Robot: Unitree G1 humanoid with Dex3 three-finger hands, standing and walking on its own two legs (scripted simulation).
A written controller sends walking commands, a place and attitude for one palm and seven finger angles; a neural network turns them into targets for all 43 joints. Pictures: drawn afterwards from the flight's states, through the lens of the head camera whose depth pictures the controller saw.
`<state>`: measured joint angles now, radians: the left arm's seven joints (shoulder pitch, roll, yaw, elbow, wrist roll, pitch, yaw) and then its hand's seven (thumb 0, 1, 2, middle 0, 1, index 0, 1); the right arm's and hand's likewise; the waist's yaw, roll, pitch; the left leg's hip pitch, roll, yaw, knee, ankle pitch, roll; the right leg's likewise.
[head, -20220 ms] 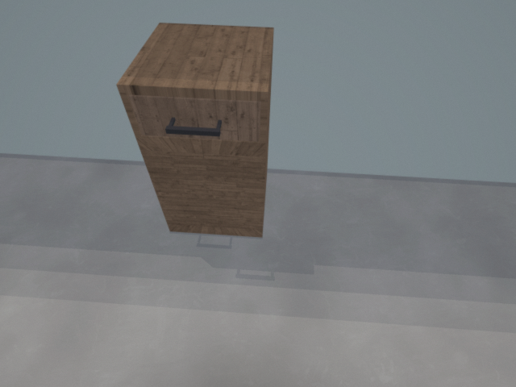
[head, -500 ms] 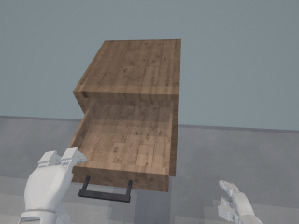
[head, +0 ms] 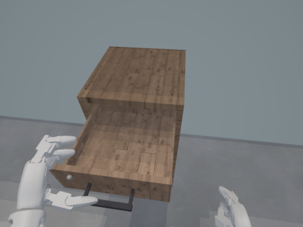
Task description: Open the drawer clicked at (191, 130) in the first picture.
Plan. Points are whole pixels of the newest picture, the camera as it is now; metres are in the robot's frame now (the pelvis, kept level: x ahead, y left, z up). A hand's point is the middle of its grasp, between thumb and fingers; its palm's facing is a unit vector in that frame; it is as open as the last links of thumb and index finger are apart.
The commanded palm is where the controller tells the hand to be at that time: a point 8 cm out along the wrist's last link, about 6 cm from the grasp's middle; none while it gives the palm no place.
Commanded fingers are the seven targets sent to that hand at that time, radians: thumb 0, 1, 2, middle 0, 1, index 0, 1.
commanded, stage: draw the hand back to the body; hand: left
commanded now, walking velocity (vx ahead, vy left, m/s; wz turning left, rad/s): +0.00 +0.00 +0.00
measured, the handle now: (108, 196) +0.23 +0.17 -0.12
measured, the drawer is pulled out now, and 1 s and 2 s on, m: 0.30 0.30 0.30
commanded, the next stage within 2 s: step back with the hand held close in 0.74 s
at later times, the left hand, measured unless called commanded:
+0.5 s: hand (41, 168) +0.18 +0.23 +0.16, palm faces +0.39 -0.82 -0.42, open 9.0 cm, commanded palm +0.13 +0.27 +0.18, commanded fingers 0.00 0.87 0.88 -0.20 -0.32 -0.20 -0.32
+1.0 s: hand (44, 164) +0.18 +0.22 +0.17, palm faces +0.37 -0.79 -0.49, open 7.4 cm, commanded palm +0.12 +0.26 +0.18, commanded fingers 0.00 0.90 0.90 -0.20 -0.30 -0.20 -0.30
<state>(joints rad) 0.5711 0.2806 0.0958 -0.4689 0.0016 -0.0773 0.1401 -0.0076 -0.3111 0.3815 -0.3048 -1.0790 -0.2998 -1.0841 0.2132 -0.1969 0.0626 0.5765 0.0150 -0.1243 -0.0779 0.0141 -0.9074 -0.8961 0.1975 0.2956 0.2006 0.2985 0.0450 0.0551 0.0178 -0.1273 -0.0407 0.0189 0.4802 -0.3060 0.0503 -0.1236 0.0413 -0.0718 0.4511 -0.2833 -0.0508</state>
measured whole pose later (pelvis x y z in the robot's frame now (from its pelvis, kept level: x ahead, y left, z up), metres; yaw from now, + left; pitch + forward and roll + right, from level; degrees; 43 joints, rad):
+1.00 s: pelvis -0.01 -0.02 +0.00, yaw +0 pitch +0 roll -1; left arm 0.56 0.36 0.36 -0.53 -0.05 -0.17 0.12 0.01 0.88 0.90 -0.21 -0.30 -0.21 -0.31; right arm 0.14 -0.23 0.02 0.58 0.02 -0.07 -0.06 0.01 -0.91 -0.90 0.20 0.30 0.20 0.30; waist 0.02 0.07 0.05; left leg -0.20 -0.01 0.00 0.45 -0.26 0.03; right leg -0.17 0.07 -0.09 0.37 -0.21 -0.07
